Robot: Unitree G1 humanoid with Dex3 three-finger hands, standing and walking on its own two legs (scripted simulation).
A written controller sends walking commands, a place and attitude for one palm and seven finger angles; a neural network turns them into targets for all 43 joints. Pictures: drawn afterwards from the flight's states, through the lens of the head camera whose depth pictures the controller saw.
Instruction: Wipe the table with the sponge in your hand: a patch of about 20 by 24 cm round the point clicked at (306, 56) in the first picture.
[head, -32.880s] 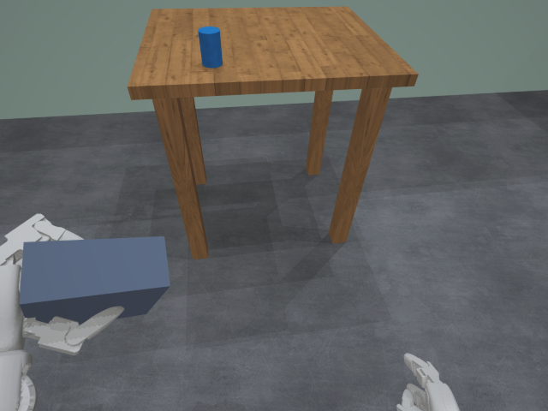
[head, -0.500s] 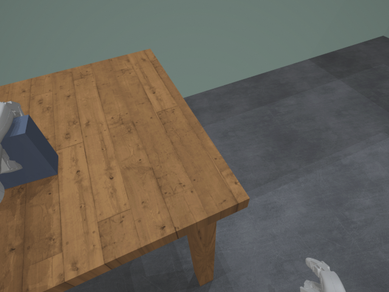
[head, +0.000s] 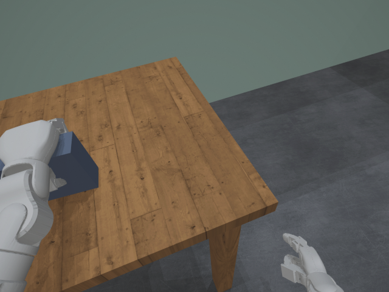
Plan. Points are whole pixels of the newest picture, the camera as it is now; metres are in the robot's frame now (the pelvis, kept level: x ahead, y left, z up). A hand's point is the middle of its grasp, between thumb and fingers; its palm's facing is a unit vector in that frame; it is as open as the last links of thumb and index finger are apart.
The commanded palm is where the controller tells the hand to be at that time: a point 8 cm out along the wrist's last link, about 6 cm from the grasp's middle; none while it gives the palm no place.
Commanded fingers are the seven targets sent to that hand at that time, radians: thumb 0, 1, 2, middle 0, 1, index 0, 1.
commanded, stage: wipe back along the first lane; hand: left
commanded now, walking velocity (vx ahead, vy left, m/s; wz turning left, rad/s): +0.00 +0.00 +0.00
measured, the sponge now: (58, 175) +0.28 +0.33 +0.10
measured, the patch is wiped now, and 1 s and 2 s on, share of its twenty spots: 1.00 1.00 1.00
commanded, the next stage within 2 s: lift the sponge slowly off the table in 1.08 s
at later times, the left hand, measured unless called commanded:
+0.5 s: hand (50, 177) +0.25 +0.30 +0.15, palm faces +0.10 -0.01 -1.00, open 9.6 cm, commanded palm +0.19 +0.29 +0.17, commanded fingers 0.00 0.10 1.30 -1.20 -1.60 -1.20 -1.60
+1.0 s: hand (46, 203) +0.20 +0.28 +0.15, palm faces +0.10 -0.01 -1.00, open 9.6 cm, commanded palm +0.14 +0.27 +0.18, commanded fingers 0.00 0.10 1.30 -1.20 -1.60 -1.20 -1.60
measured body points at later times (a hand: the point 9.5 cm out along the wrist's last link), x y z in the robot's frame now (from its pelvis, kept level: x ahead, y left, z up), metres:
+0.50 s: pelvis +0.00 -0.03 +0.00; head +0.00 -0.07 +0.45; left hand +0.24 +0.29 +0.21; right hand +0.22 -0.26 -0.10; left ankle -0.03 +0.05 -0.74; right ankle -0.04 -0.15 -0.74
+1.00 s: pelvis +0.01 -0.06 -0.01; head +0.00 -0.11 +0.44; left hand +0.19 +0.27 +0.21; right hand +0.24 -0.28 -0.10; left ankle -0.03 +0.05 -0.74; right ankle -0.04 -0.15 -0.74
